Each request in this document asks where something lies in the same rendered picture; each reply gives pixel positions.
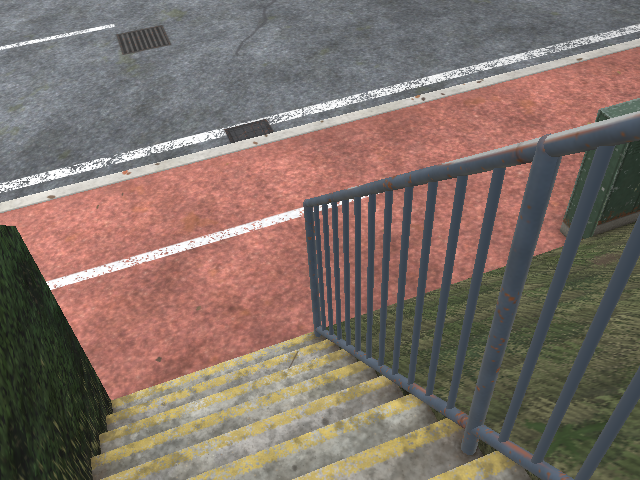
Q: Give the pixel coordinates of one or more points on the stairs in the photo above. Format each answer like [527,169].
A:
[301,409]

